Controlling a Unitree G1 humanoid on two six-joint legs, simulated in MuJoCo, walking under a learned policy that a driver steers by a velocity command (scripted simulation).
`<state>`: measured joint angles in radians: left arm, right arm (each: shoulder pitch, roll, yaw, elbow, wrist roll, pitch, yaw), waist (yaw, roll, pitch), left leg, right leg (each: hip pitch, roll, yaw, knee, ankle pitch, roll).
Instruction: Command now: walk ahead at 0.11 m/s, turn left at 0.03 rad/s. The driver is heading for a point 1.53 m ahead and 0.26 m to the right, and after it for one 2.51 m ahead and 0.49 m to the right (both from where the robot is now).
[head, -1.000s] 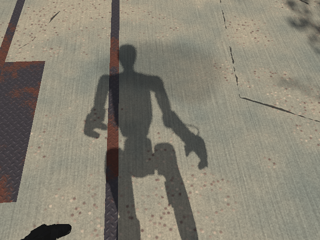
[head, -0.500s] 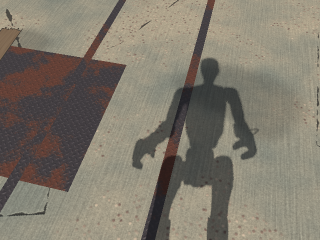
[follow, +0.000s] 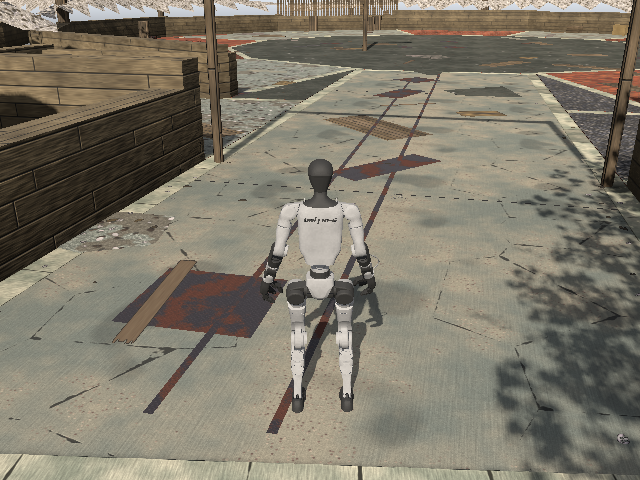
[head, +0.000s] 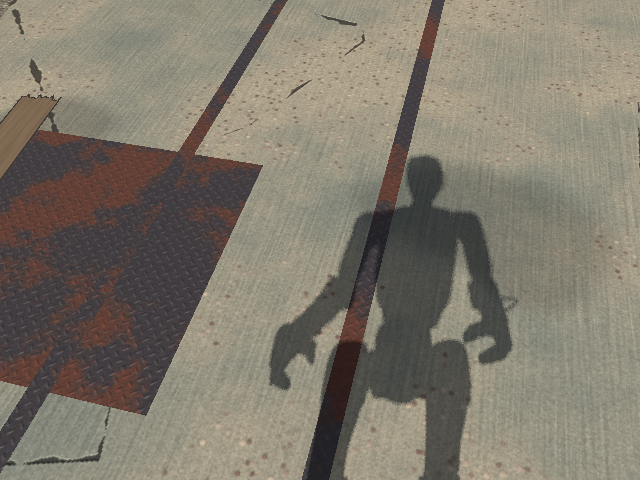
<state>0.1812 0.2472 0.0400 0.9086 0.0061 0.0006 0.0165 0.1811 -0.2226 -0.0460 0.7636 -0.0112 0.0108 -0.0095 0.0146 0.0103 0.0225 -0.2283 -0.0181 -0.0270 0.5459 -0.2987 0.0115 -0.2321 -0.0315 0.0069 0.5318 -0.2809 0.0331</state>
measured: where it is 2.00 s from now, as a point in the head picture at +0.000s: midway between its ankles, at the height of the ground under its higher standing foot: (351, 289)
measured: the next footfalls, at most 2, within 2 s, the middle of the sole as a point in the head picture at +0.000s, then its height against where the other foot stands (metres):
left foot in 0.62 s outside the picture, level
right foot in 1.16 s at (400, 409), level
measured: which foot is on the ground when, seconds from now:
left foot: down 0.00-0.20, up 0.22-0.60, down 0.62-1.00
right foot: down 0.00-0.64, up 0.66-1.00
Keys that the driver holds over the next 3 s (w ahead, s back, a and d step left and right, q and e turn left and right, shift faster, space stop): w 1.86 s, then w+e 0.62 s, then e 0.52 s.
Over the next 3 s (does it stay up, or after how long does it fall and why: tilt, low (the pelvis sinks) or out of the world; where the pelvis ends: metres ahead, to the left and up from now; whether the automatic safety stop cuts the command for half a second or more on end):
stays up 1.41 -0.08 0.00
